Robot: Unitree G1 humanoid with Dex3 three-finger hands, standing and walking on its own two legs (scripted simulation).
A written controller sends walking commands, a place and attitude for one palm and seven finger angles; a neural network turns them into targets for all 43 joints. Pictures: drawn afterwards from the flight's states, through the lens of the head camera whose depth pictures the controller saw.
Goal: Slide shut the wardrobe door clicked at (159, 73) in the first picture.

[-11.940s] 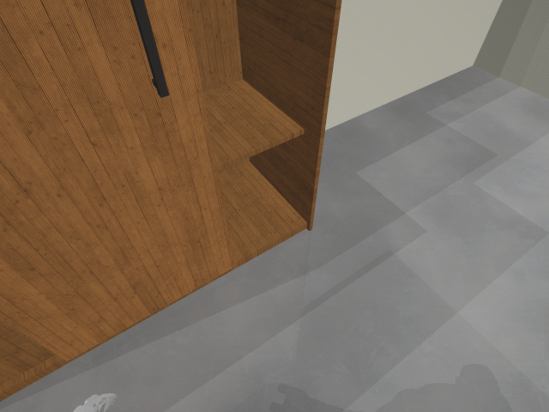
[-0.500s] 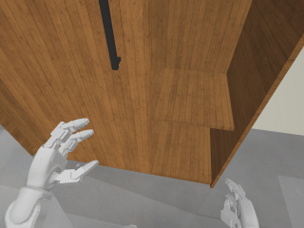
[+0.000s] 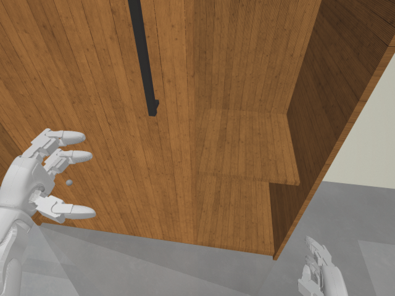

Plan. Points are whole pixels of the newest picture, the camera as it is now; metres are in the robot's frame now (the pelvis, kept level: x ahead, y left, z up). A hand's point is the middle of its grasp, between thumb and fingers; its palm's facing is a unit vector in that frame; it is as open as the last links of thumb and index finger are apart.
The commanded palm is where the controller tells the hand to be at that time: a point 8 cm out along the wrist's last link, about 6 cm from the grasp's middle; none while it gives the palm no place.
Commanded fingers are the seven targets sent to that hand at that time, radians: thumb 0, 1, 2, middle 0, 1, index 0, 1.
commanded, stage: raise the hand with hooked fingers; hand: left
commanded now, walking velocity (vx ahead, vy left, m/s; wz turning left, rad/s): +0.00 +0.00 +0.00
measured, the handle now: (145, 48) +0.53 +0.17 +0.28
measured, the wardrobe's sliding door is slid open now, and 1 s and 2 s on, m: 0.39 0.39 0.39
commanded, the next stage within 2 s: move the hooked fingers beside the handle in 0.92 s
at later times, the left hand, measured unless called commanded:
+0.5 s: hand (20, 111) +0.28 +0.29 +0.28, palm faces +0.12 -0.98 -0.17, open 13.9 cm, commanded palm +0.24 +0.31 +0.26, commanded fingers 0.00 -0.50 0.30 -0.30 -1.20 -0.30 -1.20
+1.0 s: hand (56, 131) +0.28 +0.25 +0.24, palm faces +0.02 -0.98 -0.18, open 14.0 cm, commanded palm +0.24 +0.31 +0.26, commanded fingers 0.00 -0.50 0.30 -0.30 -1.20 -0.30 -1.20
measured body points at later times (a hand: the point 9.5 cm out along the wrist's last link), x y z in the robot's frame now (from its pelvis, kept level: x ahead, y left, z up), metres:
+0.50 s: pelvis +0.00 -0.01 +0.01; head -0.03 -0.04 +0.46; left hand +0.26 +0.34 +0.29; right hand +0.21 -0.22 -0.06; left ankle +0.03 +0.10 -0.73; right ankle +0.00 -0.12 -0.73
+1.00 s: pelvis +0.01 -0.02 +0.01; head -0.01 -0.05 +0.45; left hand +0.28 +0.31 +0.25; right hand +0.22 -0.24 -0.06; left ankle +0.03 +0.10 -0.73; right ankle +0.00 -0.12 -0.73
